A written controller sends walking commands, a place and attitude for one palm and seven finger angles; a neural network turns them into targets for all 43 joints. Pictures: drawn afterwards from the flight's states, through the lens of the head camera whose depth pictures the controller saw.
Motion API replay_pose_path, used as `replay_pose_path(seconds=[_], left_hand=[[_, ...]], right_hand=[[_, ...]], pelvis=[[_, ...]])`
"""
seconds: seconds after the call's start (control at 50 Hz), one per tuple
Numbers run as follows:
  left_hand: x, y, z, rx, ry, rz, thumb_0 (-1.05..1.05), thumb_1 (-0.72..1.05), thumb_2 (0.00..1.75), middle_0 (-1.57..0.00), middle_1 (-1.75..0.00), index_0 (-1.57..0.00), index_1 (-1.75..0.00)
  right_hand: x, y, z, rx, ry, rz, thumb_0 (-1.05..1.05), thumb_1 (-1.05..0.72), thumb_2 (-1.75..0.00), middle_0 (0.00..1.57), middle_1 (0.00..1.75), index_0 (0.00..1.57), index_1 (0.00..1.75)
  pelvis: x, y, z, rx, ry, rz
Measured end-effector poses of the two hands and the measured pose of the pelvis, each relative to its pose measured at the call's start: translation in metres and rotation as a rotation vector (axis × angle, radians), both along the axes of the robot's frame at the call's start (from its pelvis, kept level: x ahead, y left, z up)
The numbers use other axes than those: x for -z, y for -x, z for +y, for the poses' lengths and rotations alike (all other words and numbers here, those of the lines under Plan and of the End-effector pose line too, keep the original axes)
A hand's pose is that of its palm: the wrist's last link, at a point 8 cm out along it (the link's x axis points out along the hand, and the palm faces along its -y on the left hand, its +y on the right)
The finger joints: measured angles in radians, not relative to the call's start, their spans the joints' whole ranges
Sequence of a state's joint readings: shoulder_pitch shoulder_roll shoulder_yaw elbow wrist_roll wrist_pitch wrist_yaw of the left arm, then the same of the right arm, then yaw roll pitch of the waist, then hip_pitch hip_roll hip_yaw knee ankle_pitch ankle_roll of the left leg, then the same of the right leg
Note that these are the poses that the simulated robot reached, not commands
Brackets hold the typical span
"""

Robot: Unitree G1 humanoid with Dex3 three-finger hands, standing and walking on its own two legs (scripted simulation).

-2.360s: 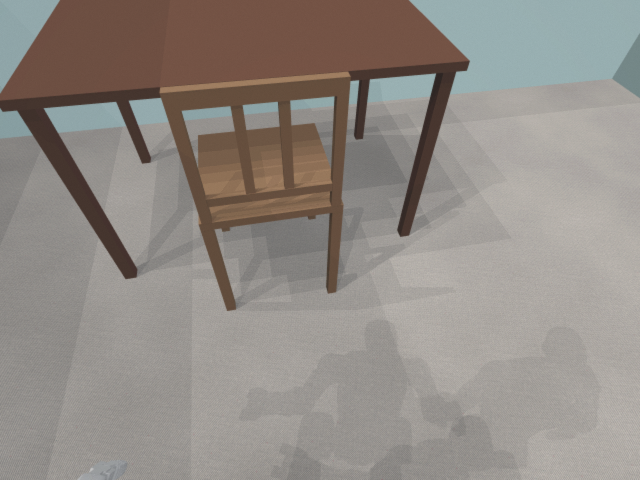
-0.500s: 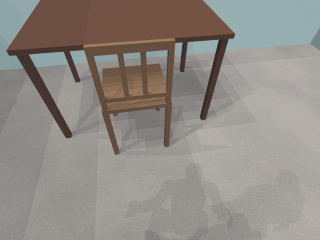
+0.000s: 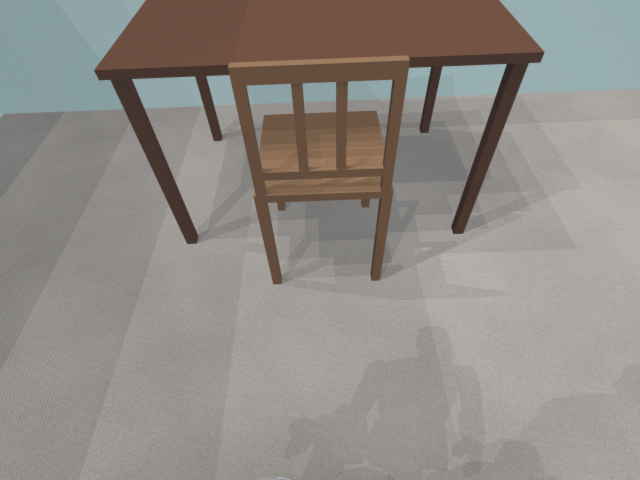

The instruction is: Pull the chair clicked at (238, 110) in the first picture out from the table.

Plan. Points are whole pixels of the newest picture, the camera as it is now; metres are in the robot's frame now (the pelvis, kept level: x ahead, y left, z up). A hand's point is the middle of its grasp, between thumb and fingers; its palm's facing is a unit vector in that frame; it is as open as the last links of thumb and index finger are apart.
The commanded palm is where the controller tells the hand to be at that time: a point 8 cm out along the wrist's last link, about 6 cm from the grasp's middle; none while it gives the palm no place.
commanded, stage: take the last steps up to it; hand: left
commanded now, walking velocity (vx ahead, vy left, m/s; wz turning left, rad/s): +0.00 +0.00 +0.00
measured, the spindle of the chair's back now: (300, 129) +0.90 +0.11 -0.09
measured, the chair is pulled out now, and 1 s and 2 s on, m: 0.00 0.00 0.00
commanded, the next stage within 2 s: come to a stop and stand still in 1.28 s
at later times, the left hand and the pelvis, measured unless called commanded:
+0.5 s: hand out of the picture +0.02 +0.19 -0.17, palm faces +0.07 -0.99 -0.13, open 7.4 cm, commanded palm none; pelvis +0.06 +0.01 +0.01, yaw +1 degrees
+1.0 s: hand (260, 407) +0.26 +0.13 -0.19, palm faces +0.04 -0.99 -0.12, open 7.3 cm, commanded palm none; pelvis +0.24 -0.04 +0.00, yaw +0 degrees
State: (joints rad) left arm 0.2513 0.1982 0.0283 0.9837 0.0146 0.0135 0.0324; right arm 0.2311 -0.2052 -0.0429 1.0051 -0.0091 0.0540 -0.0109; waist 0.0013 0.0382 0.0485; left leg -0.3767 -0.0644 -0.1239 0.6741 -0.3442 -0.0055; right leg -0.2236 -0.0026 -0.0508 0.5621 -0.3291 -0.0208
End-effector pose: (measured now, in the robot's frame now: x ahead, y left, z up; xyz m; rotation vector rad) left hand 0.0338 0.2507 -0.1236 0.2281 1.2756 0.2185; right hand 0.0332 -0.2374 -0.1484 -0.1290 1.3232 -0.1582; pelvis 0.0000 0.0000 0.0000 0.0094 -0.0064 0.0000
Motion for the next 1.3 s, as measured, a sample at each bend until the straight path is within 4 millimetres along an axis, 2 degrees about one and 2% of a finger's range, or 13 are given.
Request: replay_pose_path(seconds=[0.16, 0.32, 0.38, 0.44, 0.5, 0.6, 0.68, 0.76, 0.86, 0.94, 1.02, 1.12, 1.3], left_hand=[[-0.002, 0.047, -0.016, -0.074, 0.048, 0.040, 0.00, 0.91, 0.90, -0.20, -0.30, -0.20, -0.30], [0.025, 0.098, -0.018, -0.151, 0.160, 0.208, 0.00, 0.91, 0.90, -0.20, -0.30, -0.20, -0.30], [0.026, 0.094, -0.016, -0.122, 0.180, 0.278, 0.00, 0.91, 0.90, -0.20, -0.30, -0.20, -0.30], [0.023, 0.066, -0.012, -0.099, 0.184, 0.265, 0.00, 0.91, 0.90, -0.20, -0.30, -0.19, -0.30], [0.020, 0.023, -0.011, -0.076, 0.174, 0.208, 0.01, 0.91, 0.90, -0.20, -0.30, -0.19, -0.30], [0.019, -0.069, -0.021, -0.004, 0.138, 0.103, 0.00, 0.91, 0.90, -0.20, -0.30, -0.19, -0.30], [0.027, -0.145, -0.037, 0.046, 0.091, -0.007, 0.00, 0.91, 0.90, -0.20, -0.30, -0.19, -0.30], [0.024, -0.184, -0.054, 0.037, 0.074, -0.075, 0.00, 0.91, 0.90, -0.20, -0.30, -0.19, -0.30], [0.020, -0.200, -0.073, 0.035, 0.100, -0.027, 0.00, 0.92, 0.90, -0.20, -0.30, -0.19, -0.30], [0.026, -0.209, -0.075, 0.013, 0.136, 0.017, 0.00, 0.93, 0.90, -0.20, -0.30, -0.20, -0.30], [0.044, -0.222, -0.072, -0.017, 0.179, 0.060, 0.00, 0.92, 0.90, -0.20, -0.30, -0.20, -0.30], [0.036, -0.263, -0.070, -0.012, 0.196, 0.084, 0.00, 0.92, 0.90, -0.20, -0.30, -0.19, -0.30], [0.019, -0.365, -0.078, 0.008, 0.164, 0.061, 0.00, 0.92, 0.90, -0.20, -0.30, -0.19, -0.30]], right_hand=[[-0.014, -0.013, -0.012, -0.056, 0.029, -0.010, 0.00, -0.91, -0.90, 0.20, 0.30, 0.20, 0.30], [-0.018, -0.039, 0.018, -0.100, 0.062, -0.062, 0.00, -0.91, -0.90, 0.20, 0.30, 0.20, 0.30], [-0.022, -0.031, 0.027, -0.063, 0.061, -0.058, 0.00, -0.90, -0.90, 0.20, 0.30, 0.20, 0.30], [-0.025, -0.012, 0.030, -0.022, 0.056, 0.004, 0.00, -0.90, -0.90, 0.20, 0.30, 0.20, 0.30], [-0.025, 0.009, 0.030, 0.016, 0.043, 0.098, 0.00, -0.90, -0.90, 0.21, 0.30, 0.21, 0.30], [-0.019, 0.032, 0.016, 0.089, 0.013, 0.244, 0.00, -0.90, -0.90, 0.21, 0.30, 0.21, 0.30], [-0.003, 0.028, -0.009, 0.127, -0.011, 0.335, 0.00, -0.90, -0.90, 0.21, 0.30, 0.21, 0.30], [0.002, -0.022, -0.037, 0.108, 0.006, 0.313, 0.00, -0.90, -0.90, 0.21, 0.30, 0.20, 0.30], [-0.011, -0.136, -0.059, 0.058, 0.052, 0.080, 0.00, -0.91, -0.90, 0.20, 0.30, 0.20, 0.30], [-0.026, -0.222, -0.056, 0.010, 0.066, -0.085, 0.00, -0.91, -0.90, 0.20, 0.30, 0.20, 0.30], [-0.028, -0.284, -0.043, -0.030, 0.082, -0.192, 0.00, -0.91, -0.90, 0.20, 0.30, 0.20, 0.30], [-0.034, -0.302, -0.036, -0.002, 0.098, -0.143, -0.01, -0.93, -0.90, 0.20, 0.30, 0.20, 0.30], [-0.036, -0.282, -0.042, 0.058, 0.059, 0.152, -0.01, -0.92, -0.90, 0.21, 0.30, 0.20, 0.30]], pelvis=[[-0.010, 0.001, 0.000, -0.058, -0.013, -0.010], [0.001, -0.015, 0.020, -0.054, 0.018, 0.014], [-0.002, -0.026, 0.021, -0.027, 0.013, 0.007], [-0.007, -0.040, 0.018, -0.019, 0.017, 0.004], [-0.009, -0.056, 0.011, -0.011, 0.020, 0.005], [-0.004, -0.088, -0.008, 0.005, 0.016, 0.007], [0.015, -0.122, -0.034, 0.003, 0.011, 0.009], [0.015, -0.146, -0.048, 0.002, 0.026, 0.001], [0.001, -0.182, -0.053, -0.003, 0.039, 0.012], [-0.002, -0.214, -0.051, -0.002, 0.053, 0.017], [0.008, -0.250, -0.043, 0.002, 0.066, 0.008], [-0.002, -0.293, -0.041, 0.003, 0.045, 0.008], [-0.013, -0.368, -0.058, 0.002, 0.032, 0.022]])
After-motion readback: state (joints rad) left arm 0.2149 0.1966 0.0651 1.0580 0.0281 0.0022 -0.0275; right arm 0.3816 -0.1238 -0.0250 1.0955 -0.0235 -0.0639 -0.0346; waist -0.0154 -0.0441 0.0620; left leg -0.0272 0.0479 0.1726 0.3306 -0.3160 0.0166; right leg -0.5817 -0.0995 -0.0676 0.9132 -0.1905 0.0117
